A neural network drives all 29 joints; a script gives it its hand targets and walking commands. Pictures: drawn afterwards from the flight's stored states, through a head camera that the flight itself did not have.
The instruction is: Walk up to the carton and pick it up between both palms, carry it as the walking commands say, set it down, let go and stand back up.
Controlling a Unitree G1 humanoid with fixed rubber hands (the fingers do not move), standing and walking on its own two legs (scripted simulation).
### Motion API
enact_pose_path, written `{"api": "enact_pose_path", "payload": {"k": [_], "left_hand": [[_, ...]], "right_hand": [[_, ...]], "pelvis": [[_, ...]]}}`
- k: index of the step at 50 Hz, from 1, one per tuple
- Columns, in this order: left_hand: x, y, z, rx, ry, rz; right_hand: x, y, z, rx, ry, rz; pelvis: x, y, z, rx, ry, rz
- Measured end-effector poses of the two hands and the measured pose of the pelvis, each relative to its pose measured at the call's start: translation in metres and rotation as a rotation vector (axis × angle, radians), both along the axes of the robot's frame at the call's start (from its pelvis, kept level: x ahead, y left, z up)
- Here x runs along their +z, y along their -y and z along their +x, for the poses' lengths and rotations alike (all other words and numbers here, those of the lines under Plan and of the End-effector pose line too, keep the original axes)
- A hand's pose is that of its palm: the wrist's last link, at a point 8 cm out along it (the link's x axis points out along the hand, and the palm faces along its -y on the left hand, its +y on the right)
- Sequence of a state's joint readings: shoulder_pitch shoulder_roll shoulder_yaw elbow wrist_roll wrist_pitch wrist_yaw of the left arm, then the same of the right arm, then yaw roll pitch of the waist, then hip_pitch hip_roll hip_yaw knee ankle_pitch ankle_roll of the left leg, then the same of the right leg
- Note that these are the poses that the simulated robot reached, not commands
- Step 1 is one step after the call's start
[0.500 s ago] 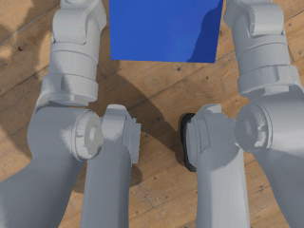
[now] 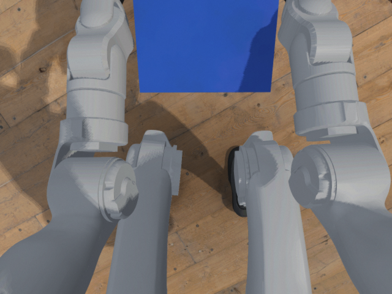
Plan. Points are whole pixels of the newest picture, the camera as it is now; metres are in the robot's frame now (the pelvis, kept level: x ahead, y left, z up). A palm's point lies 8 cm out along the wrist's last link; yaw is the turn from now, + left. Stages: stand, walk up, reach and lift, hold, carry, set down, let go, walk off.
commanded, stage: reach and lift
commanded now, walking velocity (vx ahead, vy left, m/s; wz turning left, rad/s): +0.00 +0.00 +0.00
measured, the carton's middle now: (202, 11) +0.55 +0.01 -0.17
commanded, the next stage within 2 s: none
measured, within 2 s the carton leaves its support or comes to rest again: neither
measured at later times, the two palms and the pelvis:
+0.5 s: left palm out of the picture +0.52 +0.13 -0.04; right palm out of the picture +0.53 -0.13 -0.04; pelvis -0.02 +0.01 +0.04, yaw -1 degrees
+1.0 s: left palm out of the picture +0.50 +0.13 +0.03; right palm out of the picture +0.51 -0.13 +0.03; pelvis -0.02 +0.00 +0.09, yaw +0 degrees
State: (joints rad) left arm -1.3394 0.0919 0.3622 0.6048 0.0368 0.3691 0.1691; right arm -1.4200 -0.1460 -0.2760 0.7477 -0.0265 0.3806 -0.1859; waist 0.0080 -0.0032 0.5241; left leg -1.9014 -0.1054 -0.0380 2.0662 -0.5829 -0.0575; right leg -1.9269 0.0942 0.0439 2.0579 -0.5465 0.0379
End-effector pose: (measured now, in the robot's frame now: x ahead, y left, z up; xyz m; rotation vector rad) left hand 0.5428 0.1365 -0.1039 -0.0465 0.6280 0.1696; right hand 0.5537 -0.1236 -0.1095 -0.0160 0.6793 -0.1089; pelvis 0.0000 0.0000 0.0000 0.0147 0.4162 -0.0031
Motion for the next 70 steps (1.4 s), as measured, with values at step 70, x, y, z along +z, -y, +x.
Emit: {"api": "enact_pose_path", "payload": {"k": [70], "left_hand": [[0.19,0.003,-0.061,-0.02,-0.001,0.015]], "right_hand": [[0.191,0.003,-0.063,0.004,0.002,-0.016]], "pelvis": [[0.133,-0.005,-0.022,-0.003,0.21,-0.018]]}}
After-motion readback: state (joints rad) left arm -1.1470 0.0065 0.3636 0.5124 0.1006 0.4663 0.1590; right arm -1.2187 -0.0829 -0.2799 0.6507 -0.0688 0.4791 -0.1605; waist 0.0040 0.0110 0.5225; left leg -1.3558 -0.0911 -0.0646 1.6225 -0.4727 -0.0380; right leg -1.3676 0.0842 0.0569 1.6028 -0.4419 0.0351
